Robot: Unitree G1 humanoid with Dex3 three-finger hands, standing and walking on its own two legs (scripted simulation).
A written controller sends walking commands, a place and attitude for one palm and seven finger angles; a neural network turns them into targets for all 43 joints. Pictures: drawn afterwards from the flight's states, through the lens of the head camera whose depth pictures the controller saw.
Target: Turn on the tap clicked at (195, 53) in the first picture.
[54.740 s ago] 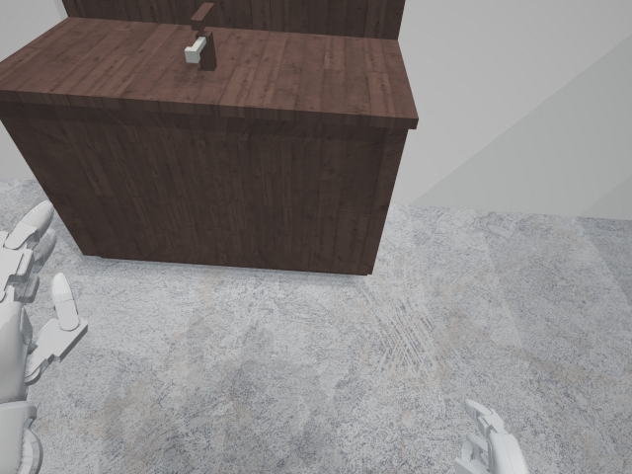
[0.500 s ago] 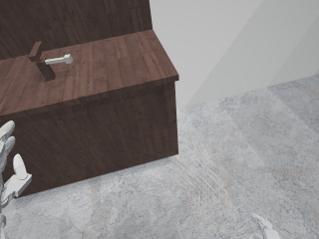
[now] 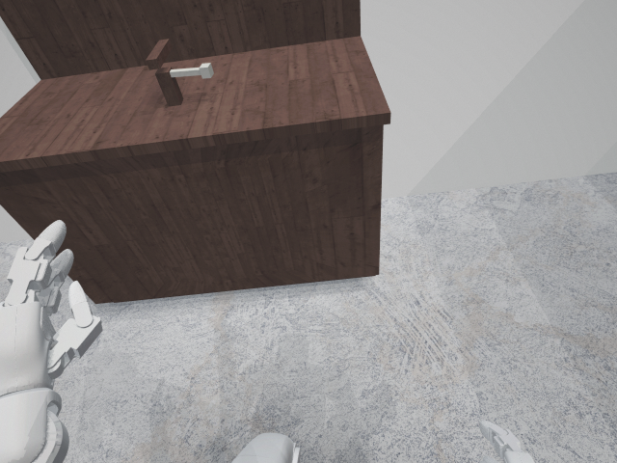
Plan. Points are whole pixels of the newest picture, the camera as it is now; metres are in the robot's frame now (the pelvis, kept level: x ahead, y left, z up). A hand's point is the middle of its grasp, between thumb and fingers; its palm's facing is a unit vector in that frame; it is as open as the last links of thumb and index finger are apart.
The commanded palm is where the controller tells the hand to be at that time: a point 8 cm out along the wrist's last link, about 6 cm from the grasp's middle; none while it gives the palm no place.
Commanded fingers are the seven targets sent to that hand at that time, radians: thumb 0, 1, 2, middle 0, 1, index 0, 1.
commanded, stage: stop stepping back and stand still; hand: left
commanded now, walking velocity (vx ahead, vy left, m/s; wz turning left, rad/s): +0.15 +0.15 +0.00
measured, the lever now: (206, 70) +0.97 +0.39 +0.10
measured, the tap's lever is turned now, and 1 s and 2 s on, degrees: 82 82 82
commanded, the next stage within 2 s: stand and check the lever's angle in 1.24 s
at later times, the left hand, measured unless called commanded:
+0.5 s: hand (128, 282) +0.25 +0.22 +0.17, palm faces +0.37 -0.84 -0.39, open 7.4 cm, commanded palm +0.19 +0.27 +0.19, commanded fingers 0.00 0.90 0.90 -0.20 -0.30 -0.20 -0.30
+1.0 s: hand (107, 256) +0.28 +0.26 +0.18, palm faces +0.33 -0.87 -0.37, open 7.4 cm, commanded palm +0.22 +0.31 +0.19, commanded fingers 0.00 0.90 0.90 -0.20 -0.30 -0.20 -0.30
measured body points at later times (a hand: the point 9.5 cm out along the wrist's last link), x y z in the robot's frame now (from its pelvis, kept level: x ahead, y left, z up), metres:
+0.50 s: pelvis +0.02 -0.01 +0.01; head +0.04 -0.03 +0.46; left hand +0.22 +0.26 +0.20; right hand +0.17 -0.25 -0.10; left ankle -0.02 +0.12 -0.70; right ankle +0.05 -0.07 -0.72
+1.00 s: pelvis +0.05 +0.04 +0.02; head +0.07 +0.04 +0.47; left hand +0.26 +0.30 +0.20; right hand +0.22 -0.20 -0.06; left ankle +0.04 +0.13 -0.72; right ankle +0.05 -0.07 -0.72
